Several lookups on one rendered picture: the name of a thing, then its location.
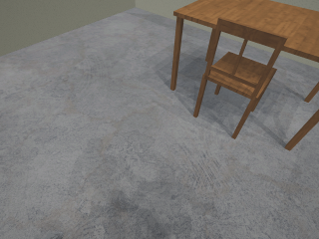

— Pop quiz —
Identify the chair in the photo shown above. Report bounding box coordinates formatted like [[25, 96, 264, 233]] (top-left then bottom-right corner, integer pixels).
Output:
[[193, 17, 288, 139]]

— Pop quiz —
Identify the table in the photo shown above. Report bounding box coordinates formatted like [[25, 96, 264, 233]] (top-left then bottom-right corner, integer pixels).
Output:
[[170, 0, 319, 151]]

